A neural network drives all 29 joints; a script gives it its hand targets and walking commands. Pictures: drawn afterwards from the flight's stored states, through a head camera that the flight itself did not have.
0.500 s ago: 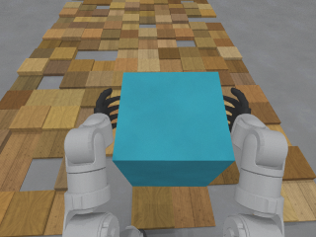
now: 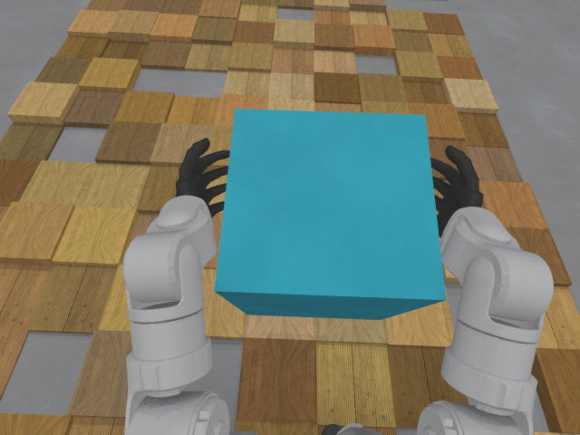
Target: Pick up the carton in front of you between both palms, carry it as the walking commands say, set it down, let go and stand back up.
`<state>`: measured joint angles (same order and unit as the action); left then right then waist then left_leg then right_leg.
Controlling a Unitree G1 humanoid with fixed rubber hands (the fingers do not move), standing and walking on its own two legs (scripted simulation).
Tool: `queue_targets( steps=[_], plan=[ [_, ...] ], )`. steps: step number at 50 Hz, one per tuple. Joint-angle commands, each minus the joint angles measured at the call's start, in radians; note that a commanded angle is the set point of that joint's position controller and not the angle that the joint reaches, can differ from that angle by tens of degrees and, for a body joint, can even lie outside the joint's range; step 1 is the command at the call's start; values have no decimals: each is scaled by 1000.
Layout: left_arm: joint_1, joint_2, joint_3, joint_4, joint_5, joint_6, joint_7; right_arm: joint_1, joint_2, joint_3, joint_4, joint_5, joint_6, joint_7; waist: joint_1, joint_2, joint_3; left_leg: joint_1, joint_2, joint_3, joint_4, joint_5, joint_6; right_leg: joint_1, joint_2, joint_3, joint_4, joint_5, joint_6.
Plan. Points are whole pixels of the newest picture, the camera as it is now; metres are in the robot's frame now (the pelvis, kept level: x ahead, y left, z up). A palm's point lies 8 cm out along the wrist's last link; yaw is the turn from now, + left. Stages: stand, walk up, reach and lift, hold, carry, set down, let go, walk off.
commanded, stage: carry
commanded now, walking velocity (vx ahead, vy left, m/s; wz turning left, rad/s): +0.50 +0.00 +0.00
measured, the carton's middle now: (320, 232) +0.37 +0.00 +0.05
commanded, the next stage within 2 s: none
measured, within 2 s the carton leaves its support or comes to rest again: neither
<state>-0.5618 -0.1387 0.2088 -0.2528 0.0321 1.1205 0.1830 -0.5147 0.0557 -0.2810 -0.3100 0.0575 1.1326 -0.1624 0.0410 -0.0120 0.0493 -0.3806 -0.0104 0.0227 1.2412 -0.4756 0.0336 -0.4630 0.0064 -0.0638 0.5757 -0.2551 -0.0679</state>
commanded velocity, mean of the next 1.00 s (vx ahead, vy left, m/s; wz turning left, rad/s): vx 0.50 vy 0.00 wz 0.00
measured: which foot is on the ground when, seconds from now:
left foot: up 0.00-0.14, down 0.16-0.58, up 0.60-1.00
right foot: down 0.00-0.20, up 0.22-0.56, down 0.58-1.00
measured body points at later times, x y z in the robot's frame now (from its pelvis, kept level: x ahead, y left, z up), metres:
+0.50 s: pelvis +0.33 +0.05 +0.05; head +0.40 +0.06 +0.50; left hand +0.73 +0.11 +0.18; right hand +0.66 -0.19 +0.20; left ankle +0.20 +0.11 -0.68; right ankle +0.45 -0.06 -0.63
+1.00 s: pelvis +0.63 +0.04 +0.04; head +0.67 +0.04 +0.49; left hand +0.98 +0.20 +0.14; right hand +0.98 -0.10 +0.14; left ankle +0.76 +0.16 -0.66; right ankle +0.53 -0.02 -0.70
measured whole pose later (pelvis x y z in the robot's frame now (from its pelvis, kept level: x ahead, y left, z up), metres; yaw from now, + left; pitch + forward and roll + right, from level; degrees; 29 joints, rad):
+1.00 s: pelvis +0.63 +0.04 +0.04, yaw -1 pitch +6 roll +1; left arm -0.50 -0.13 0.27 -0.07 0.02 1.08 0.17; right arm -0.49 0.16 -0.31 -0.15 -0.10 1.11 -0.13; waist 0.06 -0.02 -0.03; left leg -0.62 0.04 0.09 0.64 -0.13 0.01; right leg -0.11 0.03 -0.13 0.33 -0.34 -0.07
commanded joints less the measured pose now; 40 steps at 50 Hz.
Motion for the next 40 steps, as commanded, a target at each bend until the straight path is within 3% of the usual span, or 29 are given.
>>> queue_targets(
  steps=[1,2,3,4,6,7,8,9,10,11,12,13,14,17,19,21,23,25,27,28,29,30,31,32,33,34,37,38,40],
  plan=[
    [-487,-654,-658,-114,-294,13,-48,-532,637,563,-12,98,6,14,159,-107,-503,-728,-5,-125,262,-245,55,948,-299,440,-18,871,-173],
    [-546,-686,-698,-109,-336,10,-55,-479,621,505,52,43,8,6,111,-106,-546,-655,47,-141,149,-198,47,849,-312,472,-38,672,-175],
    [-646,-718,-744,-165,-396,3,-68,-445,614,473,70,-3,-3,-3,73,-31,-560,-542,47,-84,-21,-88,33,745,-301,434,-98,487,-177],
    [-730,-731,-771,-208,-449,-1,-83,-476,613,447,59,-20,-9,-11,52,-15,-529,-394,18,-9,-255,-44,13,605,-265,345,-161,437,-161],
    [-782,-738,-777,-183,-473,2,-92,-507,623,438,104,-45,-8,-21,30,-89,-456,-34,-49,94,-543,164,3,275,-188,218,-212,395,-104],
    [-762,-734,-777,-114,-473,13,-92,-496,611,426,122,-50,-8,-18,-30,-117,-475,150,-63,122,-612,344,25,196,-182,145,-147,420,-69],
    [-718,-746,-774,-79,-455,13,-92,-502,615,444,135,-46,-7,-14,-79,-109,-521,282,-77,149,-685,415,37,192,-133,42,-4,484,-32],
    [-695,-737,-737,-42,-424,14,-91,-513,627,467,127,-33,-2,-10,-109,-55,-559,427,-41,125,-735,451,44,130,-88,-6,148,425,-2],
    [-693,-731,-699,-17,-413,25,-89,-510,610,476,139,-33,2,-10,-161,177,-614,597,190,-309,-798,500,150,-89,1,-12,473,186,41],
    [-715,-750,-694,-30,-423,29,-89,-520,643,493,120,-18,2,-9,-144,379,-634,716,345,-584,-750,969,262,-276,76,36,730,-244,45],
    [-661,-745,-658,25,-383,33,-78,-545,671,530,109,7,12,-4,-129,231,-619,760,327,-507,-708,1045,248,-357,27,82,808,-247,24],
    [-609,-741,-609,18,-341,24,-64,-580,725,581,52,68,16,10,-138,130,-585,771,318,-409,-691,1052,191,-414,-1,108,790,-214,12],
    [-589,-729,-569,21,-285,24,-50,-613,752,626,26,107,8,21,-156,82,-534,748,277,-402,-705,1046,141,-474,-14,82,776,-203,20],
    [-503,-697,-500,68,-162,20,-20,-721,791,706,-36,226,-4,55,-166,121,-484,704,222,-282,-740,1113,86,-506,-12,25,635,-161,22],
    [-490,-633,-454,49,-80,7,0,-753,792,742,-74,288,-8,76,-151,119,-469,618,203,-266,-786,1094,88,-413,3,4,492,-45,23],
    [-501,-589,-428,23,-51,2,13,-842,806,764,-111,368,-6,90,-128,101,-485,579,154,-171,-800,1141,94,-288,46,-53,296,104,11],
    [-519,-530,-435,0,-14,11,23,-796,771,742,-53,376,6,93,-147,158,-461,489,125,-111,-814,1149,71,-127,100,-94,79,240,4],
    [-509,-514,-439,20,-15,35,17,-755,767,710,36,367,24,96,-112,190,-482,407,122,-51,-775,1218,57,117,126,-107,-67,414,-22],
    [-553,-511,-443,42,-38,59,2,-731,752,679,99,322,46,92,-25,153,-553,333,131,-6,-546,1129,16,398,83,-100,-196,561,-41],
    [-525,-514,-428,74,-40,73,-6,-771,739,661,113,301,59,80,25,73,-572,203,100,3,-343,853,5,580,-25,-26,-236,590,-51],
    [-544,-518,-429,76,-77,81,-14,-755,746,634,163,277,73,73,9,-115,-593,-56,6,-13,-163,106,2,786,-221,177,-104,879,-97],
    [-476,-504,-408,162,-66,98,-16,-742,704,588,206,235,90,59,3,-241,-637,-274,-54,-45,114,-152,-13,918,-385,444,-24,974,-221],
    [-501,-522,-416,156,-91,104,-18,-724,712,565,206,221,96,49,34,-176,-679,-359,-34,-105,293,-121,-14,900,-425,542,-65,635,-330],
    [-572,-602,-454,118,-142,104,-31,-745,731,560,180,188,98,37,11,-53,-641,-379,24,-106,192,-19,14,770,-370,525,-150,298,-289],
    [-678,-681,-503,59,-198,102,-43,-750,768,539,159,157,96,29,-17,3,-546,-388,43,-88,105,74,1,655,-311,464,-212,260,-233],
    [-702,-741,-532,67,-243,102,-58,-726,763,520,174,113,93,22,-28,30,-520,-341,55,-70,31,107,-7,563,-301,424,-245,259,-193],
    [-800,-852,-623,30,-324,57,-94,-689,811,498,192,21,53,15,-22,-11,-519,-273,66,-16,-129,126,-26,484,-270,322,-288,304,-173],
    [-801,-895,-640,8,-352,42,-104,-692,847,523,149,23,32,17,-10,-57,-533,-286,68,-5,-177,136,-29,523,-266,297,-277,404,-158],
    [-742,-876,-656,46,-345,25,-114,-620,835,527,183,-10,5,14,-6,-59,-547,-324,70,5,-262,186,-29,589,-265,238,-262,535,-132]
  ],
)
